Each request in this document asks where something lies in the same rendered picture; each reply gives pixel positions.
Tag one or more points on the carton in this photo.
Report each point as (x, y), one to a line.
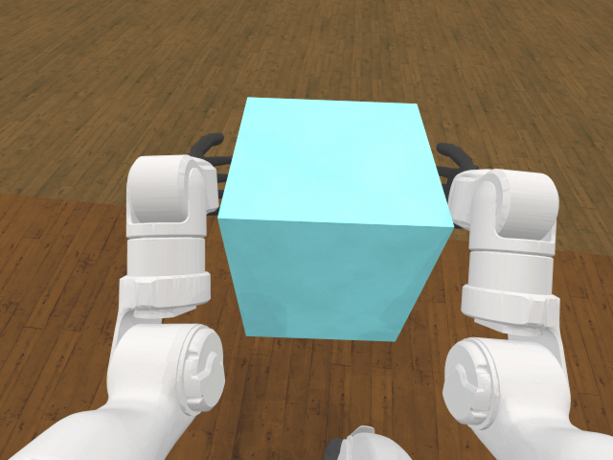
(333, 217)

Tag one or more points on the right robot forearm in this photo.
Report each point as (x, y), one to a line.
(511, 216)

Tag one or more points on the left robot hand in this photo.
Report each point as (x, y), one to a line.
(201, 147)

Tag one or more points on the robot right foot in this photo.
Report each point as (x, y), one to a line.
(333, 449)

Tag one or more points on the right robot hand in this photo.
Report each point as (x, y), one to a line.
(461, 159)

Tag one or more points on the left robot upper arm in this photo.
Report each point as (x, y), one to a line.
(160, 377)

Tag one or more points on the left robot forearm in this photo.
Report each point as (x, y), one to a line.
(167, 200)

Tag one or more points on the robot right shin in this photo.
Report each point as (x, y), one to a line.
(361, 429)

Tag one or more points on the right robot upper arm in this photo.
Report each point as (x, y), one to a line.
(515, 397)

